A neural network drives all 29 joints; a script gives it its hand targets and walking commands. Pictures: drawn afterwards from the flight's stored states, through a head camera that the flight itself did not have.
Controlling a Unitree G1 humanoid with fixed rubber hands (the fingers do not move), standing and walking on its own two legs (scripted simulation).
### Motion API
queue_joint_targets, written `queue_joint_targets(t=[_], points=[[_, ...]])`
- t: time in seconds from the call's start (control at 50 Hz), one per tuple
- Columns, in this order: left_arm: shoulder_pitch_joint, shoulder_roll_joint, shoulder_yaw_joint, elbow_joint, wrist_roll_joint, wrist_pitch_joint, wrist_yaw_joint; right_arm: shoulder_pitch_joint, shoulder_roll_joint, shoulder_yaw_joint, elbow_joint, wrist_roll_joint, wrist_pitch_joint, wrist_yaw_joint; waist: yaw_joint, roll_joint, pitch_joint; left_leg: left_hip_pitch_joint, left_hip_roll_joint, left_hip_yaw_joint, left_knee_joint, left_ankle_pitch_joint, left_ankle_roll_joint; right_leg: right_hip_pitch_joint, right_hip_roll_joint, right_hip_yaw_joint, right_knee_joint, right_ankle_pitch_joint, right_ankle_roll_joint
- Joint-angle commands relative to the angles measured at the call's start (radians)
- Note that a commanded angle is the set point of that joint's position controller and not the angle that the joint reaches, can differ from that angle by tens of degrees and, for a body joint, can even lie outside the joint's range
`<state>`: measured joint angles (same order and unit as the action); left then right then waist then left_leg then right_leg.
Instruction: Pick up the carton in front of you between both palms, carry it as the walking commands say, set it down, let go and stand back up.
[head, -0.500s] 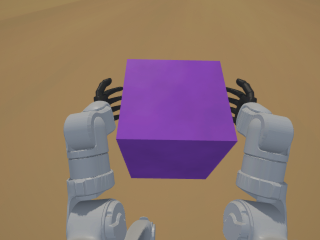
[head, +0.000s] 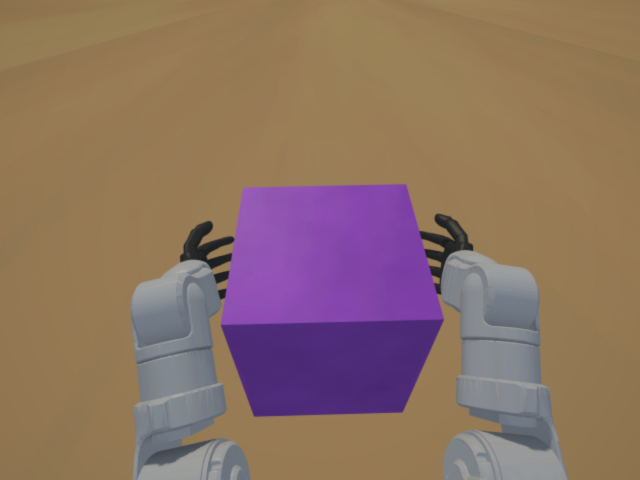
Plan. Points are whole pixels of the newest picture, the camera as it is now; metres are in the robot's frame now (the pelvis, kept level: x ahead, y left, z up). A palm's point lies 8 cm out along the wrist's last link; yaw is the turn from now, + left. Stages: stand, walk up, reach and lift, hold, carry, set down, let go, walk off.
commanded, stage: carry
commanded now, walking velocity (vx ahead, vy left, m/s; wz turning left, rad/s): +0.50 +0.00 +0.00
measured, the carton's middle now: (326, 305) +0.36 +0.00 +0.03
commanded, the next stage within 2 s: none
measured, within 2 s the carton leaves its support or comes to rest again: neither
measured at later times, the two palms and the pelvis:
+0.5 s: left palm (213, 181) +0.56 +0.16 +0.10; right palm (401, 168) +0.57 -0.14 +0.10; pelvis +0.32 +0.00 -0.02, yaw +1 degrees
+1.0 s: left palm (245, 102) +0.83 +0.13 +0.09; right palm (387, 101) +0.84 -0.17 +0.08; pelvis +0.59 -0.02 -0.02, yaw +1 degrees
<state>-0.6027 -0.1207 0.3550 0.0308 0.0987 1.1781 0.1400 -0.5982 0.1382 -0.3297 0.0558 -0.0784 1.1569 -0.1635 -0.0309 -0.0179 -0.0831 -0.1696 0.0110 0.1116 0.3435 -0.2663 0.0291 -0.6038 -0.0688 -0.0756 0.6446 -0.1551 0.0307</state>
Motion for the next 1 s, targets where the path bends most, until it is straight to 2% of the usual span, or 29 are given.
queue_joint_targets(t=[0.0,0.04,0.06,0.08,0.1,0.12,0.16,0.18,0.22,0.28,0.34,0.42,0.46,0.48,0.5,0.52,0.56,0.58,0.6,0.66,0.72,0.8,0.84,0.88,0.9,0.92,0.94,0.96,0.98], points=[[-0.580,-0.936,-0.692,-0.047,-0.241,-0.045,-0.032,-0.604,0.904,0.660,-0.104,0.253,-0.041,0.074,0.004,0.188,-0.349,0.265,0.194,-0.084,-0.037,0.504,0.070,0.149,0.049,-0.089,-0.200,0.124,-0.007],[-0.508,-0.938,-0.730,-0.091,-0.262,-0.054,-0.043,-0.500,0.889,0.683,-0.144,0.237,-0.048,0.072,0.015,0.150,-0.407,0.233,0.149,0.011,0.147,0.634,0.023,0.390,0.071,-0.144,-0.332,0.182,-0.027],[-0.457,-0.939,-0.746,-0.108,-0.269,-0.056,-0.049,-0.448,0.875,0.700,-0.168,0.235,-0.047,0.072,0.023,0.122,-0.451,0.100,0.139,0.030,0.276,0.565,-0.010,0.594,0.014,-0.083,-0.308,0.154,-0.058],[-0.383,-0.923,-0.742,-0.127,-0.266,-0.056,-0.053,-0.427,0.861,0.722,-0.204,0.240,-0.040,0.074,0.048,-0.008,-0.522,-0.062,0.116,0.034,0.477,0.282,-0.036,0.779,-0.170,0.157,-0.255,0.194,-0.106],[-0.366,-0.893,-0.745,-0.146,-0.246,-0.062,-0.048,-0.386,0.898,0.746,-0.232,0.251,-0.034,0.079,0.059,-0.266,-0.571,-0.417,0.004,0.008,0.684,-0.004,-0.061,1.036,-0.348,0.490,-0.266,0.223,-0.256],[-0.294,-0.904,-0.757,-0.187,-0.253,-0.064,-0.049,-0.358,0.897,0.772,-0.275,0.259,-0.033,0.084,0.058,-0.295,-0.531,-0.590,-0.015,-0.060,0.803,-0.236,-0.055,1.065,-0.362,0.553,-0.300,0.273,-0.282],[-0.233,-0.938,-0.806,-0.322,-0.265,-0.069,-0.067,-0.287,0.943,0.815,-0.348,0.281,-0.044,0.099,0.061,-0.084,-0.481,-0.632,0.054,-0.106,0.800,-0.180,-0.042,0.987,-0.326,0.396,-0.291,0.405,-0.232],[-0.218,-0.951,-0.840,-0.389,-0.276,-0.075,-0.078,-0.246,0.958,0.839,-0.383,0.286,-0.050,0.107,0.061,-0.050,-0.452,-0.608,0.075,-0.104,0.727,-0.139,-0.043,0.922,-0.308,0.330,-0.315,0.385,-0.199],[-0.137,-1.006,-0.873,-0.458,-0.310,-0.079,-0.101,-0.190,0.970,0.893,-0.484,0.306,-0.055,0.110,0.055,-0.091,-0.428,-0.514,0.073,-0.073,0.590,-0.097,-0.057,0.816,-0.266,0.222,-0.369,0.313,-0.161],[-0.021,-0.971,-0.896,-0.567,-0.349,-0.070,-0.115,-0.051,0.968,0.915,-0.594,0.315,-0.051,0.108,0.051,-0.140,-0.392,-0.463,0.060,-0.020,0.413,-0.018,-0.070,0.778,-0.218,0.116,-0.397,0.270,-0.171],[0.094,-0.898,-0.906,-0.612,-0.351,-0.043,-0.121,0.072,0.902,0.918,-0.646,0.300,-0.020,0.105,0.051,-0.157,-0.330,-0.386,0.040,0.032,0.253,0.106,-0.061,0.725,-0.187,0.036,-0.398,0.318,-0.146],[0.203,-0.798,-0.903,-0.608,-0.319,0.012,-0.123,0.190,0.804,0.899,-0.636,0.284,0.037,0.119,0.048,-0.139,-0.229,-0.237,0.026,0.104,0.076,0.223,-0.041,0.635,-0.170,-0.024,-0.350,0.284,-0.096],[0.206,-0.741,-0.898,-0.601,-0.308,0.036,-0.117,0.220,0.746,0.872,-0.607,0.276,0.061,0.122,0.034,-0.074,-0.239,0.009,0.007,0.142,0.074,0.134,-0.021,0.494,-0.123,-0.094,-0.166,0.278,-0.064],[0.200,-0.703,-0.893,-0.595,-0.306,0.048,-0.111,0.239,0.715,0.856,-0.590,0.270,0.071,0.119,0.015,-0.013,-0.256,0.161,0.096,0.021,0.069,0.049,-0.002,0.350,-0.092,-0.128,0.013,0.167,-0.035],[0.179,-0.676,-0.897,-0.614,-0.312,0.062,-0.106,0.234,0.680,0.831,-0.567,0.258,0.073,0.115,0.005,0.235,-0.284,0.300,0.334,-0.418,-0.052,-0.061,0.116,0.102,0.023,-0.126,0.291,-0.081,0.008],[0.151,-0.672,-0.916,-0.624,-0.325,0.071,-0.105,0.237,0.690,0.825,-0.559,0.262,0.075,0.113,-0.003,0.342,-0.269,0.383,0.422,-0.623,-0.111,0.005,0.201,-0.110,0.059,-0.050,0.459,-0.368,-0.002],[0.140,-0.732,-0.923,-0.604,-0.333,0.066,-0.114,0.200,0.738,0.839,-0.586,0.284,0.073,0.122,0.005,0.174,-0.241,0.270,0.397,-0.509,-0.102,0.113,0.195,-0.145,-0.034,0.053,0.581,-0.343,-0.031],[0.138,-0.774,-0.924,-0.597,-0.332,0.058,-0.121,0.167,0.774,0.859,-0.601,0.296,0.066,0.131,0.011,0.091,-0.234,0.200,0.383,-0.440,-0.123,0.053,0.163,-0.122,-0.072,0.071,0.541,-0.272,-0.034],[0.140,-0.810,-0.923,-0.587,-0.326,0.049,-0.127,0.133,0.806,0.881,-0.617,0.309,0.058,0.140,0.019,0.065,-0.224,0.121,0.357,-0.359,-0.160,-0.010,0.126,-0.073,-0.094,0.077,0.466,-0.204,-0.032],[0.159,-0.860,-0.926,-0.585,-0.306,0.021,-0.131,0.112,0.844,0.923,-0.634,0.339,0.034,0.160,0.023,0.135,-0.198,0.040,0.300,-0.194,-0.242,-0.089,0.098,-0.001,-0.070,0.012,0.269,-0.090,-0.013],[0.176,-0.841,-0.921,-0.592,-0.292,0.005,-0.119,0.118,0.815,0.932,-0.644,0.345,0.023,0.163,0.021,0.130,-0.175,0.059,0.276,-0.114,-0.254,-0.033,0.097,0.014,-0.057,-0.029,0.066,0.005,0.001],[0.214,-0.773,-0.914,-0.620,-0.296,0.015,-0.100,0.190,0.746,0.907,-0.648,0.327,0.030,0.142,0.015,0.153,-0.153,0.096,0.232,0.005,-0.142,0.319,0.063,0.089,-0.001,-0.109,-0.086,0.113,-0.006],[0.225,-0.733,-0.910,-0.626,-0.304,0.028,-0.093,0.222,0.710,0.889,-0.645,0.308,0.042,0.129,0.013,0.168,-0.153,0.112,0.218,0.041,-0.058,0.431,0.039,0.150,0.013,-0.132,-0.143,0.166,-0.011],[0.251,-0.696,-0.899,-0.618,-0.304,0.041,-0.088,0.237,0.679,0.872,-0.639,0.290,0.056,0.117,0.027,0.130,-0.165,0.074,0.167,0.106,0.112,0.491,-0.011,0.324,0.048,-0.179,-0.271,0.266,-0.012],[0.254,-0.678,-0.892,-0.618,-0.300,0.047,-0.087,0.249,0.656,0.863,-0.632,0.281,0.062,0.111,0.031,0.119,-0.195,-0.007,0.157,0.105,0.195,0.464,-0.050,0.477,0.003,-0.138,-0.287,0.331,-0.015],[0.262,-0.655,-0.878,-0.614,-0.297,0.053,-0.085,0.243,0.630,0.856,-0.633,0.275,0.069,0.106,0.035,0.025,-0.241,-0.101,0.121,0.101,0.327,0.231,-0.090,0.614,-0.143,0.026,-0.254,0.635,-0.029],[0.242,-0.652,-0.871,-0.595,-0.299,0.054,-0.084,0.227,0.644,0.879,-0.647,0.291,0.081,0.101,0.049,-0.182,-0.362,-0.295,0.050,0.050,0.506,-0.084,-0.109,0.872,-0.318,0.239,-0.189,0.859,-0.178],[0.282,-0.676,-0.869,-0.583,-0.313,0.049,-0.087,0.234,0.645,0.892,-0.659,0.301,0.085,0.104,0.048,-0.222,-0.399,-0.334,0.030,-0.001,0.574,-0.312,-0.103,0.843,-0.351,0.330,-0.260,0.759,-0.235],[0.264,-0.716,-0.873,-0.597,-0.320,0.042,-0.096,0.206,0.689,0.910,-0.657,0.310,0.080,0.112,0.046,-0.185,-0.374,-0.331,0.044,-0.043,0.567,-0.345,-0.086,0.776,-0.336,0.295,-0.307,0.636,-0.224]])
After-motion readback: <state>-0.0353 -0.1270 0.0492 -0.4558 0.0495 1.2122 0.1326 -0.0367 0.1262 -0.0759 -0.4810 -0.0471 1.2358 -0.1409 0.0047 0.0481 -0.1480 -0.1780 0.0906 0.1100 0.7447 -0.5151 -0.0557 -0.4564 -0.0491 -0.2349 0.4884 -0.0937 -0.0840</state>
